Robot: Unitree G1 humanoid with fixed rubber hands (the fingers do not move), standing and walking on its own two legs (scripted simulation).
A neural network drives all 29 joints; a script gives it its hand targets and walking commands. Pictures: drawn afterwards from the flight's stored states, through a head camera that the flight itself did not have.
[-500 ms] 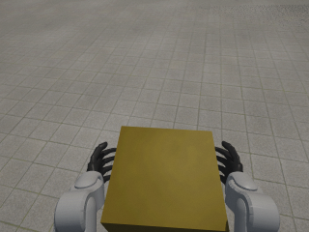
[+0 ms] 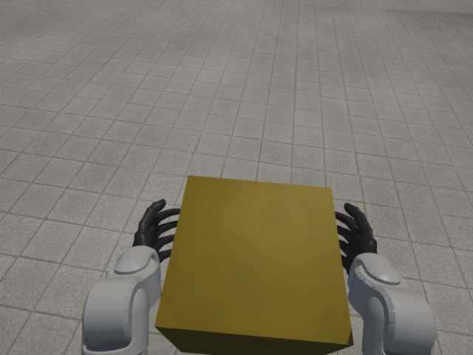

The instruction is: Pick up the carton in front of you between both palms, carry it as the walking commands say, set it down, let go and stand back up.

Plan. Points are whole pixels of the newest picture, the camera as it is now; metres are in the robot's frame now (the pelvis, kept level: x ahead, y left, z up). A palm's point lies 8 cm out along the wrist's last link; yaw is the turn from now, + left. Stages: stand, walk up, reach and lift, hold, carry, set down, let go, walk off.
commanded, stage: carry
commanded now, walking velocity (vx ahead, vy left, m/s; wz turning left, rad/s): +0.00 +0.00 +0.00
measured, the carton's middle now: (249, 277) +0.24 -0.01 +0.02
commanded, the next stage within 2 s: none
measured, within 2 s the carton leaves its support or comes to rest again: neither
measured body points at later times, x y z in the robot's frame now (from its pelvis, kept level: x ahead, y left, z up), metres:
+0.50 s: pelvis +0.05 -0.02 -0.01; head +0.05 -0.02 +0.44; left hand +0.33 +0.13 +0.03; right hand +0.34 -0.17 +0.03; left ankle +0.03 +0.09 -0.74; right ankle -0.03 -0.12 -0.74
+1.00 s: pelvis +0.01 -0.02 +0.00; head -0.01 -0.02 +0.45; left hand +0.31 +0.13 +0.03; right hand +0.32 -0.17 +0.03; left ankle +0.03 +0.09 -0.74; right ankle -0.03 -0.12 -0.74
